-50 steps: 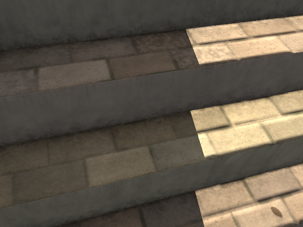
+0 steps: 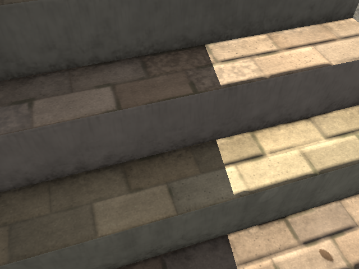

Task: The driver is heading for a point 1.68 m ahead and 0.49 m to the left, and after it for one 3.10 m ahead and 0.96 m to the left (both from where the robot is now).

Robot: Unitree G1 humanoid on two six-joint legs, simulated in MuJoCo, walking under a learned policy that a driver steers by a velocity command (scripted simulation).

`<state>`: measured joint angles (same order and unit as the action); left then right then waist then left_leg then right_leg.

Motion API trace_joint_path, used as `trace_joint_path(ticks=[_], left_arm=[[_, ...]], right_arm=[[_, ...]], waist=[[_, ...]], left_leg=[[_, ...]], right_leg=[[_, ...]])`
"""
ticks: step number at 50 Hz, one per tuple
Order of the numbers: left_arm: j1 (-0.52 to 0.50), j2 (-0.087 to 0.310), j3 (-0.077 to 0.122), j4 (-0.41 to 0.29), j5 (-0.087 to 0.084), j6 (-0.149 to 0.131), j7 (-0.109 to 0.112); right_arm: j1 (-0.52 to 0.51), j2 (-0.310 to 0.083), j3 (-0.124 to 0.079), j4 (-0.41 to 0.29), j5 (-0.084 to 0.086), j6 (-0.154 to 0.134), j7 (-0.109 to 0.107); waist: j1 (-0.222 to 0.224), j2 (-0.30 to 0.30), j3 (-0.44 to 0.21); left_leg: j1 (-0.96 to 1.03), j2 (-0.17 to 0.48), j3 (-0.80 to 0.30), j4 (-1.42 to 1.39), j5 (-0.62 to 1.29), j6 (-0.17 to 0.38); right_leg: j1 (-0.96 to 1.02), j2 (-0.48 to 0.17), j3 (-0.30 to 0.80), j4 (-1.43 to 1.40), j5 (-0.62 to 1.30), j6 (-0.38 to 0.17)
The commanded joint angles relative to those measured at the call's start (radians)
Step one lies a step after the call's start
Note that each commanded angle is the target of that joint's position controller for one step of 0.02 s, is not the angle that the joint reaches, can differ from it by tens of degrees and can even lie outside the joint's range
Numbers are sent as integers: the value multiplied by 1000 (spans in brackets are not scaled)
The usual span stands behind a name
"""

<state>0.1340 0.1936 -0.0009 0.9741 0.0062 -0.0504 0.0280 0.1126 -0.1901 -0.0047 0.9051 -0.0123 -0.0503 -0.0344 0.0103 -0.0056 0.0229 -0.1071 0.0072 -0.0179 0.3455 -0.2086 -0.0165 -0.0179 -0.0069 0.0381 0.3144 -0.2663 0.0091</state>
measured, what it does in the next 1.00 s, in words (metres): stands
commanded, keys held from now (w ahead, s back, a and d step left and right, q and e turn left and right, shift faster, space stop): w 1.00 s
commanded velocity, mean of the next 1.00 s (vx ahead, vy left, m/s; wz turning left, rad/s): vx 0.50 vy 0.00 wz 0.00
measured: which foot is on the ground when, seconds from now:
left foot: down 0.00-1.00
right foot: down 0.00-1.00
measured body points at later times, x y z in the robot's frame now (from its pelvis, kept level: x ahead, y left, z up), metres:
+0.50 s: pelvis -0.02 +0.00 +0.00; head -0.02 +0.00 +0.45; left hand +0.10 +0.24 -0.13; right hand +0.11 -0.25 -0.12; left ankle -0.01 +0.13 -0.75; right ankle -0.06 -0.13 -0.75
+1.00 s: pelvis -0.01 +0.00 +0.01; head -0.01 +0.00 +0.46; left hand +0.11 +0.25 -0.12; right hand +0.13 -0.25 -0.12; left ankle -0.01 +0.13 -0.75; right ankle -0.06 -0.13 -0.75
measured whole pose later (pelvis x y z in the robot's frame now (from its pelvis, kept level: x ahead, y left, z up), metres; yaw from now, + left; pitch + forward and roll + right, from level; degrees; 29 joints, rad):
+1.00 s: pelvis -0.01 +0.00 +0.01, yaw +0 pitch +0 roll +0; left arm 0.08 0.26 -0.04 1.05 0.00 -0.07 0.01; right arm 0.07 -0.25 0.03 1.00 -0.01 -0.07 -0.02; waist 0.01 0.00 -0.01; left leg -0.10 0.02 -0.02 0.24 -0.14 -0.03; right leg -0.01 -0.01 0.04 0.22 -0.20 0.01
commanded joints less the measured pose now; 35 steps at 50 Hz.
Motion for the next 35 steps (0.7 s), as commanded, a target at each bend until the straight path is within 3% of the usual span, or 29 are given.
trace_joint_path(ticks=[1,10,35], left_arm=[[-45,97,13,-43,1,-15,0],[-70,114,9,-16,4,-22,-6],[-96,153,-9,18,-1,-33,-12]], right_arm=[[-39,-94,-14,-41,1,-13,0],[-70,-117,-9,-8,2,-19,10],[-85,-157,11,36,3,-33,13]], waist=[[-7,5,-55],[-3,0,-37],[-2,6,-73]], left_leg=[[81,83,-54,-48,294,27],[49,73,-52,-85,155,11],[67,95,-64,-106,252,7]], right_leg=[[-58,-88,40,-61,351,-23],[-84,-75,46,-111,164,-22],[-59,-92,47,-115,270,-15]])
Next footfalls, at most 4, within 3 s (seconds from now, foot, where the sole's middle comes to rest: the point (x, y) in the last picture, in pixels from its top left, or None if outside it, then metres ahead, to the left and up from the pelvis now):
none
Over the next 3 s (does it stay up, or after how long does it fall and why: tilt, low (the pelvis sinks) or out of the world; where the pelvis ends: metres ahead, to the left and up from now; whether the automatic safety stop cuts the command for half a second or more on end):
stays up -0.01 -0.01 0.01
